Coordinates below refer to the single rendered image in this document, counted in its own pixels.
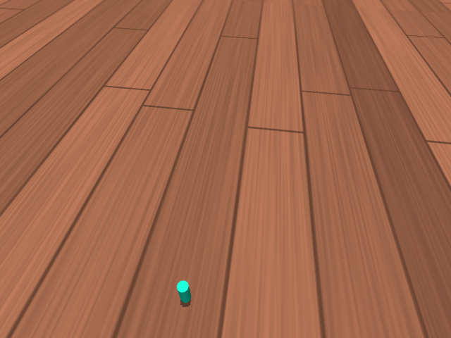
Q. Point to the can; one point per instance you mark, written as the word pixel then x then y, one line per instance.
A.
pixel 184 291

